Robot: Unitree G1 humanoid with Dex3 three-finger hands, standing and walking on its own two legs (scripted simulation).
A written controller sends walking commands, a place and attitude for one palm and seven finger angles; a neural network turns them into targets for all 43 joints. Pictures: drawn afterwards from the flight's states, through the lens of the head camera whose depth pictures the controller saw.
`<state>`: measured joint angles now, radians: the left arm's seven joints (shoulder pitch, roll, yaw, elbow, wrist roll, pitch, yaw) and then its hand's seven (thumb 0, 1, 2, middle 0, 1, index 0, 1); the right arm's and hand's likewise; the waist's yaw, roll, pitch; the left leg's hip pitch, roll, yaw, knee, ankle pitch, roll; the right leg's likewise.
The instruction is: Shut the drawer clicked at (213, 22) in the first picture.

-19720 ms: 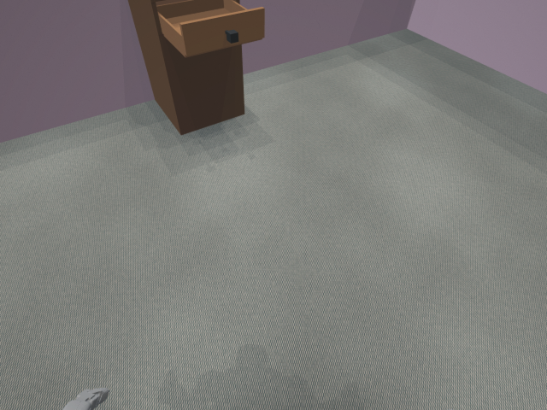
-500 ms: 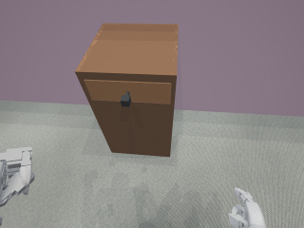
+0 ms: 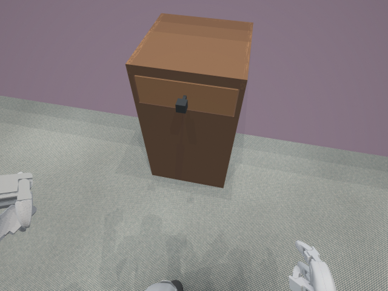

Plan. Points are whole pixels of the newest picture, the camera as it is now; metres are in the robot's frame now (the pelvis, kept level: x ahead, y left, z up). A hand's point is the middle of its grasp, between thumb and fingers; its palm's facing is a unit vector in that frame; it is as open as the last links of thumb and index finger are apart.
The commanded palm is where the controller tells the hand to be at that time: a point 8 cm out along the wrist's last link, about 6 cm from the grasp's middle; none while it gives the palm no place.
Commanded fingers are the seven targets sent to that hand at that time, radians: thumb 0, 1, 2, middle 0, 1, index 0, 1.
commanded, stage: step back with the hand held close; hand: left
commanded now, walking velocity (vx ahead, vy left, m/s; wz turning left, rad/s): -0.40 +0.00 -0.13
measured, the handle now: (182, 102) +0.75 +0.07 -0.11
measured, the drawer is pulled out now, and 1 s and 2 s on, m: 0.00 0.00 0.00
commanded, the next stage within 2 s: stop stepping back and stand still in 0.34 s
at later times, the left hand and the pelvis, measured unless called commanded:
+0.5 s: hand (30, 284) +0.11 +0.19 +0.18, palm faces +0.19 -0.84 -0.50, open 3.3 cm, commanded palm +0.05 +0.25 +0.19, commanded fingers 0.00 0.90 0.90 -1.40 -1.60 -1.40 -1.60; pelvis -0.11 -0.01 +0.00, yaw -7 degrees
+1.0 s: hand out of the picture +0.01 +0.19 +0.18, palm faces +0.26 -0.86 -0.44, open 3.3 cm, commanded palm -0.03 +0.25 +0.19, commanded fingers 0.00 0.90 0.90 -1.40 -1.60 -1.40 -1.60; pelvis -0.18 -0.02 +0.01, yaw -5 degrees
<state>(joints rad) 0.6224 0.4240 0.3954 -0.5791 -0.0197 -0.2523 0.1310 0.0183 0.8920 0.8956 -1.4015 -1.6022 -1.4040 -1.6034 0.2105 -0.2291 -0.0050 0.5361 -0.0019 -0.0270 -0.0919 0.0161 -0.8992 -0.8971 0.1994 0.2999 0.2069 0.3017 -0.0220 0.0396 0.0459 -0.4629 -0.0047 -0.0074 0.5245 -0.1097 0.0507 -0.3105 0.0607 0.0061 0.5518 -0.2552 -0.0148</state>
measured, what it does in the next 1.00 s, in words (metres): walks backwards: left foot, then right foot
